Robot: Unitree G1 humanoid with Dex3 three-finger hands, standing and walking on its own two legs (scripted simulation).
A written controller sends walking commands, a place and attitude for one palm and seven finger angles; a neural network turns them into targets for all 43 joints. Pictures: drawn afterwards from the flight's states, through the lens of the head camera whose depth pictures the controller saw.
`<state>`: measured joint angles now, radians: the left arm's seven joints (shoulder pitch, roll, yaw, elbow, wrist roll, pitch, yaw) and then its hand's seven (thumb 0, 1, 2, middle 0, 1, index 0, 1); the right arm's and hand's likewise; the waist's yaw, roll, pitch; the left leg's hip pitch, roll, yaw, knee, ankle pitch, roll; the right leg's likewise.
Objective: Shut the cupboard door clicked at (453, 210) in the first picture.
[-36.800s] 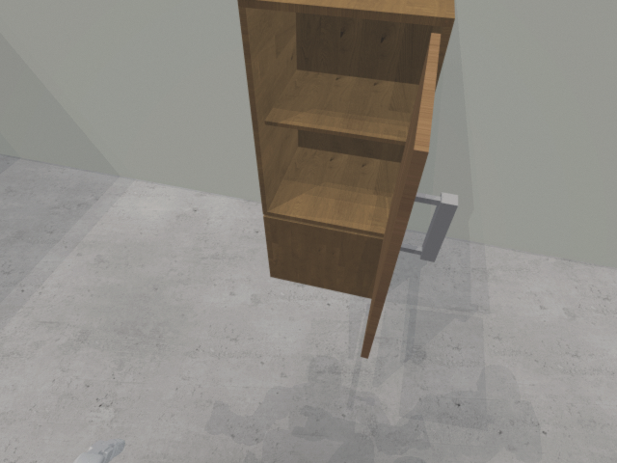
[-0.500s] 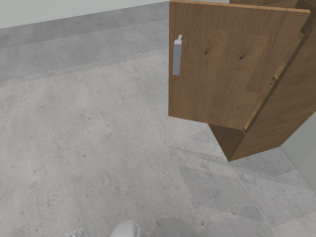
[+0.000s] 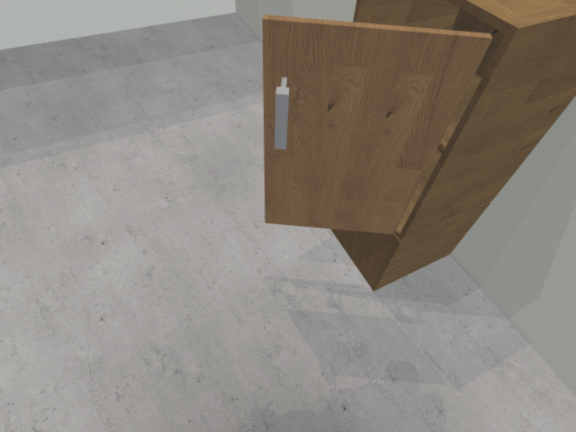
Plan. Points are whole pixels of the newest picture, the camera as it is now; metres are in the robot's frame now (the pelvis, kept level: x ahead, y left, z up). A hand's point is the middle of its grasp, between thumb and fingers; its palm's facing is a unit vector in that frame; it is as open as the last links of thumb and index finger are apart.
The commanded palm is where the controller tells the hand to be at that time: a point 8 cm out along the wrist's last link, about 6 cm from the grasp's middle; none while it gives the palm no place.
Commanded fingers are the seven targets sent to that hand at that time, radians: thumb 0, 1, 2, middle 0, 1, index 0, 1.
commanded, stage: take the last steps up to it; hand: left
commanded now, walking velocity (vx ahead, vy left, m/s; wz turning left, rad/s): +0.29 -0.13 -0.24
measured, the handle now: (282, 113) +0.68 +0.06 +0.03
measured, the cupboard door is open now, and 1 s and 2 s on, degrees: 59 59 59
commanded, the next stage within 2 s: come to a stop and stand still in 0.64 s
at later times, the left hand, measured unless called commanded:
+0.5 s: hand out of the picture +0.09 +0.14 -0.21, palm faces -0.01 -0.99 -0.13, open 7.4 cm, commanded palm none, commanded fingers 0.00 0.90 0.90 -0.20 -0.30 -0.20 -0.30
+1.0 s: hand (259, 332) +0.30 +0.07 -0.17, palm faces -0.07 -0.97 -0.23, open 7.3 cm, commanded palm none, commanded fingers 0.00 0.90 0.90 -0.20 -0.30 -0.20 -0.30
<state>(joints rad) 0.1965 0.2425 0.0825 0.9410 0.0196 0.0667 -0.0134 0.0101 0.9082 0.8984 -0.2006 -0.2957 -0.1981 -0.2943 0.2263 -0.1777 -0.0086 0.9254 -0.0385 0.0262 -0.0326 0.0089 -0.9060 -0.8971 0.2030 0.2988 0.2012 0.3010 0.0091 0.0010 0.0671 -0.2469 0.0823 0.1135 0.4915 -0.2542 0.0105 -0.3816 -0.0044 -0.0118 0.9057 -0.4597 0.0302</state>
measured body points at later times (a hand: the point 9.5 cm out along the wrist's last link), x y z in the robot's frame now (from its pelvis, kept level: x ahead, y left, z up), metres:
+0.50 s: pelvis +0.11 -0.03 -0.02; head +0.13 +0.00 +0.43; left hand +0.09 +0.19 -0.19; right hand +0.15 -0.28 -0.15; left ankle +0.18 +0.06 -0.74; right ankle -0.03 -0.13 -0.73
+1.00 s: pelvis +0.21 -0.10 -0.01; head +0.24 -0.12 +0.44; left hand +0.31 +0.12 -0.15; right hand +0.18 -0.33 -0.17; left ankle +0.18 +0.03 -0.72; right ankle +0.23 -0.21 -0.74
